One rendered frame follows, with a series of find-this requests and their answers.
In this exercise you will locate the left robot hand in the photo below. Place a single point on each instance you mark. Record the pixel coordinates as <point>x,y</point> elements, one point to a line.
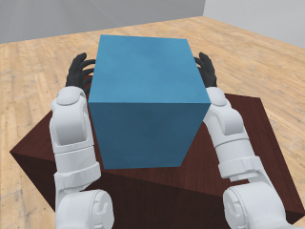
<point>76,73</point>

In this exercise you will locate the right robot hand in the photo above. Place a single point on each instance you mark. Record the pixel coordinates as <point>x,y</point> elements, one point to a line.
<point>206,70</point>

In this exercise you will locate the robot left upper arm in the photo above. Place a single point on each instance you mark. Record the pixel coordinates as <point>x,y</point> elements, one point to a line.
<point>85,210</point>

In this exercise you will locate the robot right upper arm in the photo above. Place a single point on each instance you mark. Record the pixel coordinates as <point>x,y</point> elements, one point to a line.
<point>254,206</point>

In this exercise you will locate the left robot forearm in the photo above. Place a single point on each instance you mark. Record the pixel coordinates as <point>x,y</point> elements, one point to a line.
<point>72,143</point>

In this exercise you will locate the pedestal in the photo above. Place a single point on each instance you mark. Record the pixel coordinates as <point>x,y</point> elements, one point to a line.
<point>189,196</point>

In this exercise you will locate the carton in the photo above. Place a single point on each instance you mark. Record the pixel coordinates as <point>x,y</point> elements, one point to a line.
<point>147,101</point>

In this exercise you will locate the right robot forearm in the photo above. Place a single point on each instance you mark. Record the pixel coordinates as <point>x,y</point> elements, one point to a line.
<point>235,153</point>

